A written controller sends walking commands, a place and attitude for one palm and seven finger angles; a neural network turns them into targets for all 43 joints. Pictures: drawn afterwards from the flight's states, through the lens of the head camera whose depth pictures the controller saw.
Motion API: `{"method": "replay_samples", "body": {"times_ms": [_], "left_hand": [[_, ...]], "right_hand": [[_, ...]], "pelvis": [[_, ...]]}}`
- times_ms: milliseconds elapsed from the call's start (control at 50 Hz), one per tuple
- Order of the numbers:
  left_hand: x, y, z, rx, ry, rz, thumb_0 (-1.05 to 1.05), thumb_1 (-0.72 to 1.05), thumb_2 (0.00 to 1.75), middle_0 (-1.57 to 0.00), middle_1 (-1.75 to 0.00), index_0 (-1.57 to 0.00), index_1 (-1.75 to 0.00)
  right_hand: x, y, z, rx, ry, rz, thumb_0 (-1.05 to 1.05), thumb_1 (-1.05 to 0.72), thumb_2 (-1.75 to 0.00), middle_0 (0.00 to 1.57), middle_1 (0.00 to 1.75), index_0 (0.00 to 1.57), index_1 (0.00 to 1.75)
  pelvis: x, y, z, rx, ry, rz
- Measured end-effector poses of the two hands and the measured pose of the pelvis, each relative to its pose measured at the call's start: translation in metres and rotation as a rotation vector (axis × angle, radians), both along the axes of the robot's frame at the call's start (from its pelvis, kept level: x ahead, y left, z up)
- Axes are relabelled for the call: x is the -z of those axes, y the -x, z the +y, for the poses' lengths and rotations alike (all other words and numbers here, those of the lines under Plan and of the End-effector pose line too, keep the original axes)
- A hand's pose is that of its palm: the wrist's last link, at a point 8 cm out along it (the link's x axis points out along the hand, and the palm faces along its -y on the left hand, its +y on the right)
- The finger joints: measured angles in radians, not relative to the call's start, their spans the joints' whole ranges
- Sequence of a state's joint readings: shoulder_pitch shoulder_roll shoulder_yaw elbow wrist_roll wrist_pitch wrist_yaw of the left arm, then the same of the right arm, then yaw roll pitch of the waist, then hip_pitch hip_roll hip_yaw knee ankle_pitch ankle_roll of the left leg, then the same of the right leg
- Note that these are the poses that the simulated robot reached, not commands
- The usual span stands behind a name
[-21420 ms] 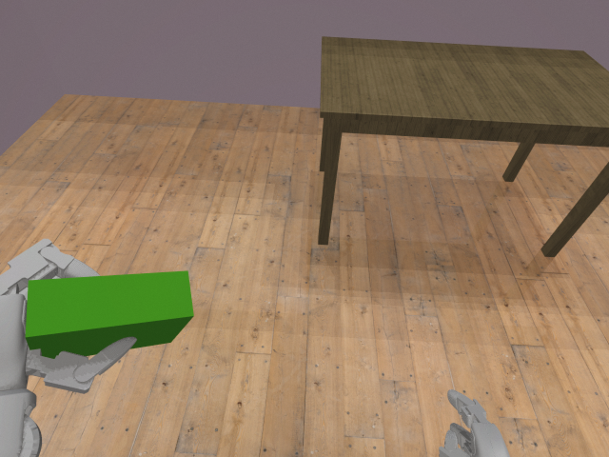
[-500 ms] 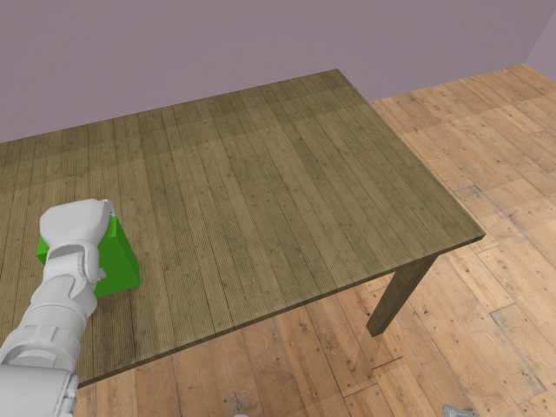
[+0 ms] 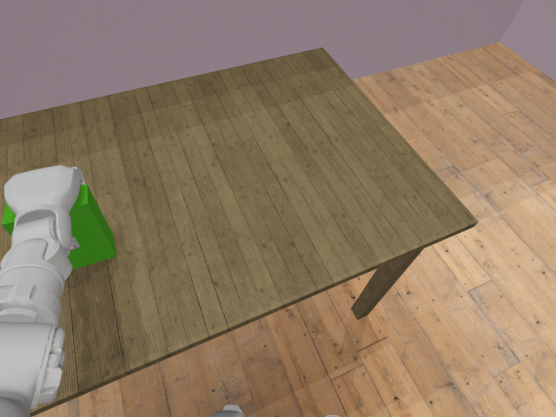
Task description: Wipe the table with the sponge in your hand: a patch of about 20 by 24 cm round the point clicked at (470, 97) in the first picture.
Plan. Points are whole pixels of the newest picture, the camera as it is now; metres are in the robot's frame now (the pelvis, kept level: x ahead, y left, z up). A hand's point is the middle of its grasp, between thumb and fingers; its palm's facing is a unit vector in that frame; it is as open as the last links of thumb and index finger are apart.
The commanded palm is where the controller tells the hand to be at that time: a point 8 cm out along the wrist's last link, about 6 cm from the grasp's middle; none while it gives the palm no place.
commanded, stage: wipe forward along the first lane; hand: left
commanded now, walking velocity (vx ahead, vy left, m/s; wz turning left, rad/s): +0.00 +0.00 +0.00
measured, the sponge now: (71, 240) +0.38 +0.35 -0.03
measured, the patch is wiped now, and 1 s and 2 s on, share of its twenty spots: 0.45 0.45 0.50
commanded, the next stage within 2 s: slide across to the middle lane in 0.04 s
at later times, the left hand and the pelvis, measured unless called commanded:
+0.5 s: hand (66, 202) +0.42 +0.35 +0.02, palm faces -0.13 +0.00 -0.99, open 9.4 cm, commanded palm +0.41 +0.31 +0.07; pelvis +0.02 +0.02 +0.01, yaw +1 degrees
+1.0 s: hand (108, 191) +0.45 +0.29 +0.02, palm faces -0.13 -0.01 -0.99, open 9.4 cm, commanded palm +0.42 +0.27 +0.07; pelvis +0.04 +0.01 +0.01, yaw +0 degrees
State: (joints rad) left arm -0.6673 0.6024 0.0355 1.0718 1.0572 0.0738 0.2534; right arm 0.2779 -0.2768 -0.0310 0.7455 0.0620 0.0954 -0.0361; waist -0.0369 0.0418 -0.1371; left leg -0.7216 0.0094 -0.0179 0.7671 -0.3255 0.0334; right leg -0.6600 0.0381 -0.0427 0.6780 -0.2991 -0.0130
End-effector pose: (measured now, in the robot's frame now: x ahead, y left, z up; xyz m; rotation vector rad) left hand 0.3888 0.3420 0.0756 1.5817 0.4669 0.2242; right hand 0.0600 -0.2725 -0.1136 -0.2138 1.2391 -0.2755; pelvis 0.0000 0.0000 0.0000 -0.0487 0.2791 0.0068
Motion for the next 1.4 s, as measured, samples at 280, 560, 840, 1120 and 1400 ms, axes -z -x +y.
{"method": "replay_samples", "body": {"times_ms": [280, 560, 840, 1120, 1400], "left_hand": [[0.001, -0.021, 0.013, 0.019, -0.006, 0.016, 0.02, -0.52, 1.14, -0.83, -1.4, -0.83, -1.41], [-0.002, -0.025, -0.007, 0.034, 0.014, -0.025, 0.01, -0.5, 1.14, -0.8, -1.43, -0.8, -1.45], [-0.003, -0.045, -0.044, 0.042, 0.026, -0.022, 0.01, -0.5, 1.14, -0.8, -1.44, -0.8, -1.45], [-0.001, -0.035, -0.067, 0.036, 0.024, -0.041, 0.0, -0.48, 1.13, -0.78, -1.45, -0.78, -1.47], [0.0, -0.004, -0.085, 0.035, 0.023, -0.06, 0.0, -0.46, 1.13, -0.76, -1.48, -0.76, -1.49]], "right_hand": [[-0.003, 0.008, 0.01, 0.023, 0.005, 0.039, 0.01, -0.9, -0.9, 0.2, 0.3, 0.2, 0.3], [-0.005, -0.034, 0.035, -0.016, -0.04, -0.007, 0.01, -0.9, -0.9, 0.2, 0.3, 0.2, 0.3], [-0.007, -0.066, 0.036, -0.042, -0.068, -0.045, 0.01, -0.9, -0.9, 0.21, 0.3, 0.2, 0.3], [-0.008, -0.052, 0.01, 0.006, -0.07, 0.003, 0.01, -0.9, -0.9, 0.2, 0.29, 0.2, 0.3], [-0.018, -0.096, 0.013, -0.048, -0.089, -0.137, 0.01, -0.9, -0.9, 0.2, 0.29, 0.2, 0.3]], "pelvis": [[0.0, -0.008, 0.012, 0.006, 0.011, 0.024], [-0.008, -0.022, 0.022, -0.016, 0.009, -0.015], [-0.011, -0.031, 0.015, -0.013, -0.002, -0.019], [-0.016, -0.041, 0.001, 0.0, -0.011, -0.04], [-0.018, -0.036, -0.005, -0.004, -0.022, -0.08]]}}
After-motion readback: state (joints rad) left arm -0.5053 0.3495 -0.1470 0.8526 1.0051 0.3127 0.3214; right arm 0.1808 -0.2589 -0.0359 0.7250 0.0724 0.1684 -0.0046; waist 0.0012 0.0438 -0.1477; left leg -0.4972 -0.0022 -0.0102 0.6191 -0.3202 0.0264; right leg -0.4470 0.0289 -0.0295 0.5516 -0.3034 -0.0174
